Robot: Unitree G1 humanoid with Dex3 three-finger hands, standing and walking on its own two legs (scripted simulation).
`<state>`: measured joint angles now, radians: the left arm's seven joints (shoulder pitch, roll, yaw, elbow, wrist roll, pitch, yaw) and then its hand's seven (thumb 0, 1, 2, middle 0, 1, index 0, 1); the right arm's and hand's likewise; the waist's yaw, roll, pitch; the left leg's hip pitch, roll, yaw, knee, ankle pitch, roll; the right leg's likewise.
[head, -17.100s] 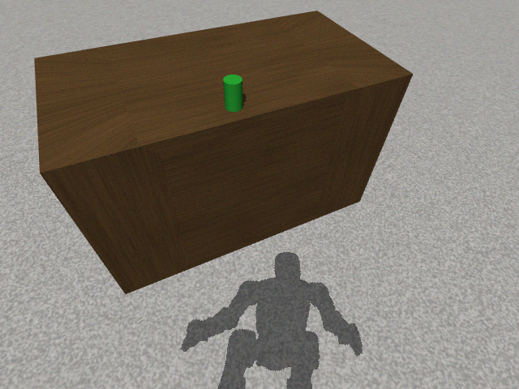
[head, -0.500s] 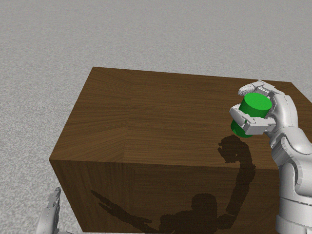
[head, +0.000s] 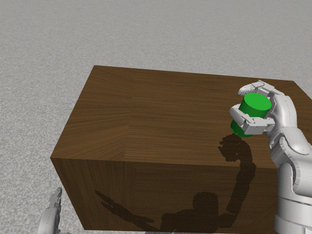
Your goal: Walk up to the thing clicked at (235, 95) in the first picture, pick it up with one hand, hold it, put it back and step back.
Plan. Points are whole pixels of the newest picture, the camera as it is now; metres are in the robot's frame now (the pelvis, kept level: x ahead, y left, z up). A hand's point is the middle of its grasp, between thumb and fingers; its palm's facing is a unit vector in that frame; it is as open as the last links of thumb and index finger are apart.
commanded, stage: hold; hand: right
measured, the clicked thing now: (249, 115) +0.32 -0.19 +0.21
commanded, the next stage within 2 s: crouch in 0.92 s
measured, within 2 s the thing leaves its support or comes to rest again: neither
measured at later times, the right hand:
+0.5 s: hand (244, 110) +0.33 -0.17 +0.22, palm faces +0.08 +1.00 -0.03, open 7.6 cm
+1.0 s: hand (246, 104) +0.34 -0.18 +0.22, palm faces +0.08 +1.00 -0.03, open 7.6 cm
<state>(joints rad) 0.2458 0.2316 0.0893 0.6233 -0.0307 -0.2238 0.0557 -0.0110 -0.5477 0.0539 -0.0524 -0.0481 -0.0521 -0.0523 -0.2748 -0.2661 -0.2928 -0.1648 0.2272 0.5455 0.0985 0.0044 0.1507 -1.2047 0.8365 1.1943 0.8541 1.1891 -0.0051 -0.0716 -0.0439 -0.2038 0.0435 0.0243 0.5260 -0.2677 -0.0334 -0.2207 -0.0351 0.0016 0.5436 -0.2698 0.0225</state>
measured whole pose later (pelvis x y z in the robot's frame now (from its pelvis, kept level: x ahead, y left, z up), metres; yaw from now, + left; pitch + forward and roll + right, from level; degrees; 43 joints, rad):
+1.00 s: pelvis +0.01 +0.00 +0.00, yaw +0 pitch -2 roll +0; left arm 0.25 0.23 0.10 0.62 -0.03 -0.21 0.04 -0.01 -0.56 0.06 -0.06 -0.05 -0.05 -0.06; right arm -0.31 -0.27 -0.30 -0.15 0.23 0.59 0.11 0.00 0.15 -1.21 0.84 1.19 0.85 1.19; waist -0.01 -0.08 -0.05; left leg -0.19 0.05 0.03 0.52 -0.28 -0.04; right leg -0.21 -0.03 0.00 0.54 -0.28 0.02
